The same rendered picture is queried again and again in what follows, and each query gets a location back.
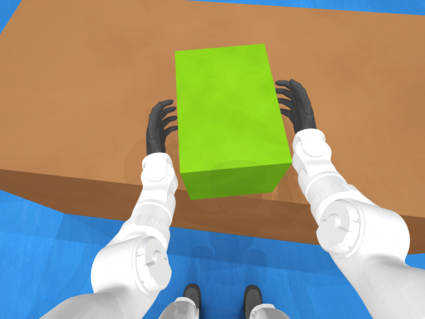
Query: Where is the robot left forearm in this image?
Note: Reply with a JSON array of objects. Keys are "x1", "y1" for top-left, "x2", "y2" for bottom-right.
[{"x1": 91, "y1": 152, "x2": 178, "y2": 288}]

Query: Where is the pedestal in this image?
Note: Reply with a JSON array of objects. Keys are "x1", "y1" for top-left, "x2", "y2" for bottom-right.
[{"x1": 0, "y1": 0, "x2": 425, "y2": 255}]

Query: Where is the robot right forearm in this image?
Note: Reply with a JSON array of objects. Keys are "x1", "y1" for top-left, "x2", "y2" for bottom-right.
[{"x1": 292, "y1": 128, "x2": 410, "y2": 236}]

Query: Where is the robot right upper arm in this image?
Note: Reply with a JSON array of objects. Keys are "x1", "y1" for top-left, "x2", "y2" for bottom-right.
[{"x1": 316, "y1": 198, "x2": 425, "y2": 319}]

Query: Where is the robot left upper arm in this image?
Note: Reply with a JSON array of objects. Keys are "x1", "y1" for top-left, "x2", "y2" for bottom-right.
[{"x1": 39, "y1": 235, "x2": 172, "y2": 319}]

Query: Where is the carton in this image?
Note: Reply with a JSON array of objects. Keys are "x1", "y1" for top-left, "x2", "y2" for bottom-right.
[{"x1": 175, "y1": 44, "x2": 292, "y2": 200}]

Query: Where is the right robot shin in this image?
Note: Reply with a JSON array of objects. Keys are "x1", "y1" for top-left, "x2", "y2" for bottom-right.
[{"x1": 250, "y1": 304, "x2": 275, "y2": 314}]

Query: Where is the robot right hand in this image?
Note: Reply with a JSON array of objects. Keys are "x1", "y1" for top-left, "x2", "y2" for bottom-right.
[{"x1": 275, "y1": 79, "x2": 317, "y2": 134}]

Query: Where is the robot left foot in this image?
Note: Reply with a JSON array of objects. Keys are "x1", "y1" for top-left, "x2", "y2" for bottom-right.
[{"x1": 183, "y1": 284, "x2": 201, "y2": 313}]

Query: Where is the robot left hand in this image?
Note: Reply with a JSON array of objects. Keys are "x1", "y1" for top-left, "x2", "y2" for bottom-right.
[{"x1": 146, "y1": 100, "x2": 178, "y2": 156}]

